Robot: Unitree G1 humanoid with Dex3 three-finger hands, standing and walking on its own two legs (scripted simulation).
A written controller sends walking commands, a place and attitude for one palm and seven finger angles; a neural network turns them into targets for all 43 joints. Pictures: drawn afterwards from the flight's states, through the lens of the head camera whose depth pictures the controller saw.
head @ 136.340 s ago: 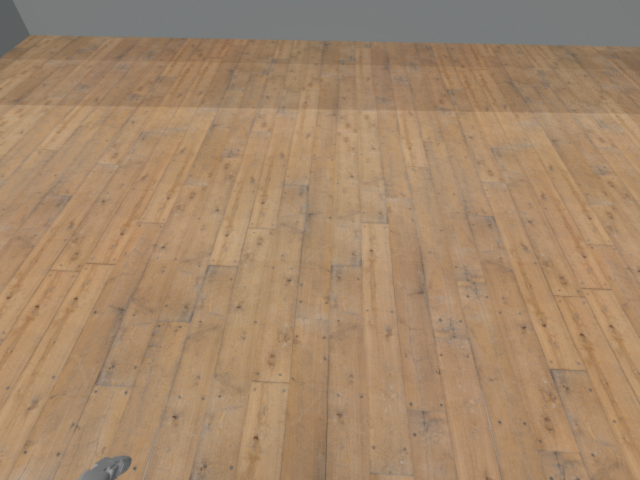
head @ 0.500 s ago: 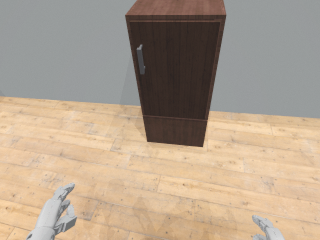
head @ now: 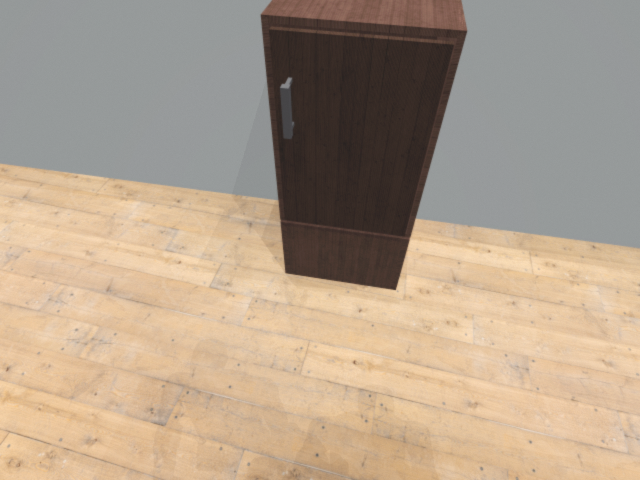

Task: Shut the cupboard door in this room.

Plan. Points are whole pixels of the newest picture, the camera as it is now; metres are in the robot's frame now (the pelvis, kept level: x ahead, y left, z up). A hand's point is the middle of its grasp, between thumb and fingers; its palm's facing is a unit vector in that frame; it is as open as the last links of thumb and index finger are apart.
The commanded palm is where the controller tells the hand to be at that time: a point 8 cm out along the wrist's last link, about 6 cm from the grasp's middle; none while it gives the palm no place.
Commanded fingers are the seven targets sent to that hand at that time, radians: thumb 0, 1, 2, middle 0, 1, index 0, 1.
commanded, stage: let the arm hang, fingers relaxed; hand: left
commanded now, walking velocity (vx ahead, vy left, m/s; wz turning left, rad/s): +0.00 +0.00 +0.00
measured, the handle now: (288, 108) +0.92 +0.14 -0.02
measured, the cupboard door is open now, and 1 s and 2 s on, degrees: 0 0 0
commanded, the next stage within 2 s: look to check the result in 0.44 s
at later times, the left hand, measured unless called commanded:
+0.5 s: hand out of the picture -0.02 +0.16 -0.18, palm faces +0.01 -0.99 -0.16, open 7.3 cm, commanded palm none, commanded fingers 0.00 0.90 0.90 -0.20 -0.30 -0.20 -0.30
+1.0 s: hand out of the picture -0.01 +0.17 -0.18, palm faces +0.00 -0.98 -0.19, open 7.3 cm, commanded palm none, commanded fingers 0.00 0.90 0.90 -0.20 -0.30 -0.20 -0.30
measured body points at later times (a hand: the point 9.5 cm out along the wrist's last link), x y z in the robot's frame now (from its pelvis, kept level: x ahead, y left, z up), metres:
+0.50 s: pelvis +0.00 +0.00 +0.00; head +0.01 +0.01 +0.45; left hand -0.01 +0.21 -0.16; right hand -0.01 -0.22 -0.16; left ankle +0.06 +0.09 -0.74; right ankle -0.03 -0.13 -0.74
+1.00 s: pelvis +0.01 +0.00 +0.00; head +0.02 +0.00 +0.45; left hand -0.01 +0.22 -0.16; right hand +0.01 -0.23 -0.16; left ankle +0.06 +0.09 -0.74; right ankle -0.03 -0.13 -0.74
